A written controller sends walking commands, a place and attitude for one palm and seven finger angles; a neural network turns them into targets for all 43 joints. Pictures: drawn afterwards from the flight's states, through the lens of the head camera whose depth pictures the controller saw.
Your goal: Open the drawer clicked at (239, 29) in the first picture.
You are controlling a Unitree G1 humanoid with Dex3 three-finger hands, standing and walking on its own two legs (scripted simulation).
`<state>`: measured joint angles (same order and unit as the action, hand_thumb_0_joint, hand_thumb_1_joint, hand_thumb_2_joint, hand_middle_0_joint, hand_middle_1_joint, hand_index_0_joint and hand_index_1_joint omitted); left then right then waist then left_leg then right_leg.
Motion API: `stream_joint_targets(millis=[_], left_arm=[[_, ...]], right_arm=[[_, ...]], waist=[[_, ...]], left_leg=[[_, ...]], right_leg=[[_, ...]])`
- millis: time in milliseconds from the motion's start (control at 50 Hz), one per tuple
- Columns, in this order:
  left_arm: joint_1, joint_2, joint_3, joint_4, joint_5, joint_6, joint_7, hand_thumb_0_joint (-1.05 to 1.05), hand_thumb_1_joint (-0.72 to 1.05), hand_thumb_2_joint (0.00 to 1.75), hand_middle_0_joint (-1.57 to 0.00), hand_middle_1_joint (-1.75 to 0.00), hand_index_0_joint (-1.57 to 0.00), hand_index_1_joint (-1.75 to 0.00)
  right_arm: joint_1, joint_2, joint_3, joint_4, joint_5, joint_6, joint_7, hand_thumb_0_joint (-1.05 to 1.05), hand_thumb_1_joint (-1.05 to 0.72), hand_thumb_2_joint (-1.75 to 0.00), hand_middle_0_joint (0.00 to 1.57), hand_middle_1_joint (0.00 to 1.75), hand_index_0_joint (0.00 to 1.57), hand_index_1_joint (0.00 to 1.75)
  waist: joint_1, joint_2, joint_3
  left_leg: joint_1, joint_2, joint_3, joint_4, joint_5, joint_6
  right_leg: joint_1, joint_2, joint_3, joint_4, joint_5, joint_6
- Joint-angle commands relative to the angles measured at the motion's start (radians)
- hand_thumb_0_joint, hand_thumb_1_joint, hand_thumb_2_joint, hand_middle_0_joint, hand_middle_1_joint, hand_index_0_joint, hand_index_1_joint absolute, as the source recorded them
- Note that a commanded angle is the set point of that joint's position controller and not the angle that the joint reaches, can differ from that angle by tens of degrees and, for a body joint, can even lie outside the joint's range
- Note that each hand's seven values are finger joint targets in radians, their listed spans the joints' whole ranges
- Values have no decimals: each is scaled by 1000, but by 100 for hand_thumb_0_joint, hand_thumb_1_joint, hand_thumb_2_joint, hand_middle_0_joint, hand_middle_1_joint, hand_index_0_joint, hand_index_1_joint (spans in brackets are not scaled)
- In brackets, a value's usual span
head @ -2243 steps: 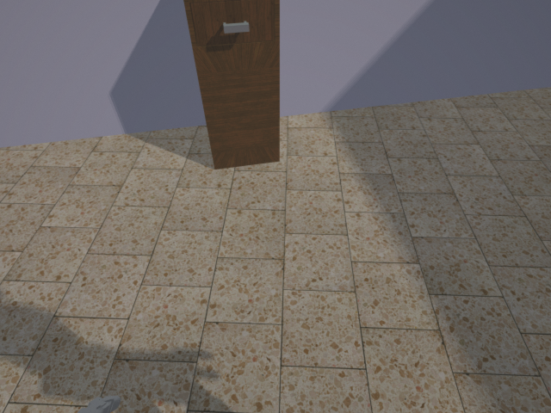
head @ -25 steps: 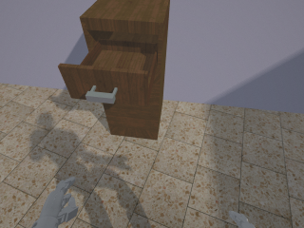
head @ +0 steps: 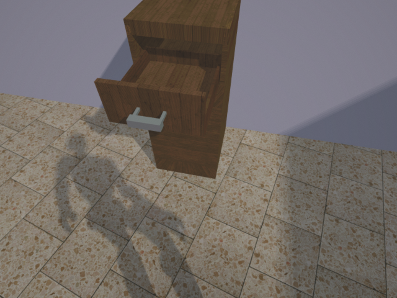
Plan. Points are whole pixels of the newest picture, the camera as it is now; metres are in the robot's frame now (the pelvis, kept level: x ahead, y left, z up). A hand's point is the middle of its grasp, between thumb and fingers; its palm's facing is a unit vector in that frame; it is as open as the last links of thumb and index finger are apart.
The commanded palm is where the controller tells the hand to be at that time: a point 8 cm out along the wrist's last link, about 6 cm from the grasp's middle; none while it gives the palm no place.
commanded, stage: let the arm hang, fingers relaxed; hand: left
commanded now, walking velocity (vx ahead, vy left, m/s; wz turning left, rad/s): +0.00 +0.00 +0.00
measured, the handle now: (147, 117) +0.59 +0.19 -0.01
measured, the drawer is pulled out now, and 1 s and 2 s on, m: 0.30 0.30 0.30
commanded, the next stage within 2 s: look to check the result in 0.42 s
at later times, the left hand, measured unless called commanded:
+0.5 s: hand out of the picture +0.10 +0.24 -0.16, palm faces -0.05 -0.95 -0.31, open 7.3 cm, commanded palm none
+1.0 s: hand out of the picture +0.11 +0.26 -0.16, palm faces -0.04 -0.94 -0.33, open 7.3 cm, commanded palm none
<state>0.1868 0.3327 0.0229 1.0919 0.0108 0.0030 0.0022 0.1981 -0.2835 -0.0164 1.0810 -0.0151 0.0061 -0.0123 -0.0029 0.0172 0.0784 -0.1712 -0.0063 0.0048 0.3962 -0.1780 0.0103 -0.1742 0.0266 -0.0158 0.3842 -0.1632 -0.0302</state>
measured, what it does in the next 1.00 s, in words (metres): stands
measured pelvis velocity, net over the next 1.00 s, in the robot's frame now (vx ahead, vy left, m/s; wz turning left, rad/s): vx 0.03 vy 0.01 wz -0.01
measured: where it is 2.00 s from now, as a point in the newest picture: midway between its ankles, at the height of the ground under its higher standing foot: outside the picture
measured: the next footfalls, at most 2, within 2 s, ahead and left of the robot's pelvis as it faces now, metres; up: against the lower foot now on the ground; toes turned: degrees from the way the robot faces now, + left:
none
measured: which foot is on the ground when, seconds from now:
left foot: down 0.00-1.00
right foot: down 0.00-1.00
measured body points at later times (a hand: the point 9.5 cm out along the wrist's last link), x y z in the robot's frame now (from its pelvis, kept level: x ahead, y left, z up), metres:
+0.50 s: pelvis +0.01 +0.00 +0.00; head +0.03 +0.01 +0.45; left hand +0.11 +0.29 -0.13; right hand +0.06 -0.29 -0.13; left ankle +0.03 +0.11 -0.74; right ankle +0.03 -0.10 -0.74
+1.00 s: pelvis +0.03 +0.01 +0.01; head +0.06 +0.01 +0.45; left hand +0.11 +0.31 -0.13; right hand +0.11 -0.28 -0.13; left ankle +0.03 +0.11 -0.74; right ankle +0.03 -0.10 -0.74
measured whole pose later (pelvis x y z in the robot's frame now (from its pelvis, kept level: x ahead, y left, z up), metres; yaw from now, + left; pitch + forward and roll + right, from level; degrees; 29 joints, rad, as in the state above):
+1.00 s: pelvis +0.03 +0.01 +0.01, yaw +0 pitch -1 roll +0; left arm 0.10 0.34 0.01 1.13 0.01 -0.02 0.00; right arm 0.09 -0.32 -0.01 1.13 -0.01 -0.01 -0.01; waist -0.01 -0.01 0.07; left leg -0.09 -0.02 0.01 0.29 -0.17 0.02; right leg -0.11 0.01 0.00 0.29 -0.16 -0.01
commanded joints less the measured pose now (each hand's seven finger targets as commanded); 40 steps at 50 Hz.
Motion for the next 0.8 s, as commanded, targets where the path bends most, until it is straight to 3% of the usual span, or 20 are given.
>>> stream_joint_targets(millis=[0,40,120,280,440,780], left_arm=[[-65,188,34,-51,2,-21,10,0,90,90,-20,-30,-20,-30],[-73,199,34,-48,4,-24,10,0,90,90,-20,-30,-20,-30],[-88,213,36,-53,5,-28,9,0,90,90,-20,-30,-20,-30],[-118,217,31,-47,1,-36,10,0,90,90,-20,-30,-20,-30],[-120,210,29,-39,-1,-38,13,0,90,90,-20,-30,-20,-30],[-119,209,27,-24,-1,-36,14,0,90,90,-20,-30,-20,-30]], right_arm=[[-19,-201,-40,-38,-1,-17,-4,0,-90,-90,20,30,20,30],[-28,-207,-42,-34,-2,-16,-2,0,-90,-90,20,30,20,30],[-48,-219,-43,-30,-2,-18,3,0,-90,-90,20,30,20,30],[-77,-229,-35,-20,1,-29,1,0,-90,-90,20,30,20,30],[-88,-238,-31,-15,2,-32,-6,0,-90,-90,20,30,20,30],[-106,-240,-32,-8,5,-30,-8,0,-90,-90,20,30,20,30]], waist=[[-4,-37,-4],[-6,-64,-7],[-3,-45,-19],[-6,-20,-70],[-8,-4,-110],[-9,-24,-94]], left_leg=[[-36,109,-123,-135,-130,27],[-20,105,-116,-131,-142,28],[-5,99,-108,-127,-110,26],[27,116,-106,-127,52,19],[71,126,-105,-133,130,15],[92,127,-102,-146,132,15]], right_leg=[[-10,-120,143,-131,-160,-17],[-25,-125,152,-151,-202,-13],[-25,-127,162,-155,-191,-12],[46,-134,146,-127,13,-9],[86,-139,125,-117,112,-8],[84,-137,124,-130,121,-6]])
